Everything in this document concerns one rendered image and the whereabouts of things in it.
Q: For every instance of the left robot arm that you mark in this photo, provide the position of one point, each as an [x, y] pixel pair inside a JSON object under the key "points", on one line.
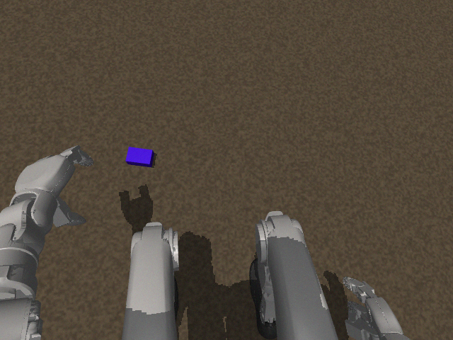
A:
{"points": [[23, 226]]}

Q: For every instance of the right robot foot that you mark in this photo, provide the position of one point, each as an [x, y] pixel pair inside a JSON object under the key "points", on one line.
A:
{"points": [[266, 329]]}

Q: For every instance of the left robot hand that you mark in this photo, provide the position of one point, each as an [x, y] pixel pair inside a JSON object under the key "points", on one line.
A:
{"points": [[52, 174]]}

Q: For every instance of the small box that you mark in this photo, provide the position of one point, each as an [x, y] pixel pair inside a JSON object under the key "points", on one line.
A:
{"points": [[140, 157]]}

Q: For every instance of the right robot hand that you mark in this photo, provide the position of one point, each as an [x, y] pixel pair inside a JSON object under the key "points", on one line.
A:
{"points": [[373, 321]]}

